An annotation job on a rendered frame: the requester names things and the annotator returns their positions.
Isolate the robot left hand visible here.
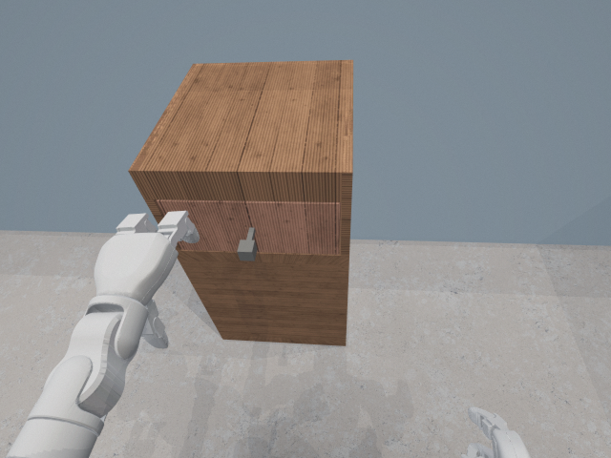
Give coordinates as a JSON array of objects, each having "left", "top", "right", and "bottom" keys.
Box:
[{"left": 94, "top": 211, "right": 200, "bottom": 348}]

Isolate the handle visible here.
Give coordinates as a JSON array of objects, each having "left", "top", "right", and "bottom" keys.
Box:
[{"left": 237, "top": 227, "right": 257, "bottom": 261}]

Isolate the cabinet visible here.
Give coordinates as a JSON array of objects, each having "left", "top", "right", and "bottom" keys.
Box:
[{"left": 128, "top": 60, "right": 353, "bottom": 346}]

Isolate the left robot forearm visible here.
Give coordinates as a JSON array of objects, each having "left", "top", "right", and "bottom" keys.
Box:
[{"left": 4, "top": 294, "right": 149, "bottom": 458}]

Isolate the robot right hand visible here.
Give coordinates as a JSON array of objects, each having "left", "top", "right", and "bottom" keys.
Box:
[{"left": 461, "top": 406, "right": 531, "bottom": 458}]

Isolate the drawer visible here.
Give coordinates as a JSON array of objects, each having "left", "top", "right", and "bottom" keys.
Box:
[{"left": 157, "top": 199, "right": 341, "bottom": 255}]

